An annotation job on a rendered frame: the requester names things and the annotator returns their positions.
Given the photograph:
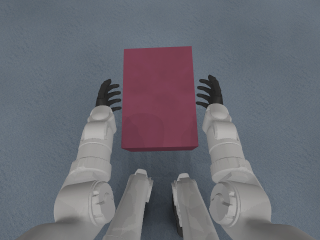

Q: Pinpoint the left robot thigh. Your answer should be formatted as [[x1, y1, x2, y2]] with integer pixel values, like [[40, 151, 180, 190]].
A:
[[102, 172, 154, 240]]

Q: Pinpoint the carton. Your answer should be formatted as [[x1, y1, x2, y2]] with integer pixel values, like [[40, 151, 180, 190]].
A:
[[121, 46, 199, 152]]

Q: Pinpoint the left robot upper arm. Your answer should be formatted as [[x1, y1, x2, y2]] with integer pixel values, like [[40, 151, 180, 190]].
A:
[[15, 180, 116, 240]]

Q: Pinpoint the right robot foot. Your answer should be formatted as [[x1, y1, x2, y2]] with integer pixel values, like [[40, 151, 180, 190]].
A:
[[172, 195, 183, 238]]

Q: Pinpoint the right robot hand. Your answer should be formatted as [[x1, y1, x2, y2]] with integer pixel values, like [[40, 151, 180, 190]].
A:
[[196, 74, 223, 109]]

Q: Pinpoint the left robot forearm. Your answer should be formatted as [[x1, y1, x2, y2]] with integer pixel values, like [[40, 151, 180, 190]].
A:
[[54, 105, 117, 220]]

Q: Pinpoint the right robot upper arm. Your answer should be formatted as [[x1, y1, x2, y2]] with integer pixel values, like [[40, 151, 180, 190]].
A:
[[209, 180, 316, 240]]

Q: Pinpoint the left robot hand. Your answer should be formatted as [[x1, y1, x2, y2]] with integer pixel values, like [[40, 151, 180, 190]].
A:
[[95, 79, 122, 112]]

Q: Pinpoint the right robot forearm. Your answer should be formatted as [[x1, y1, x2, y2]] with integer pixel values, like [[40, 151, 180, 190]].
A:
[[202, 103, 272, 215]]

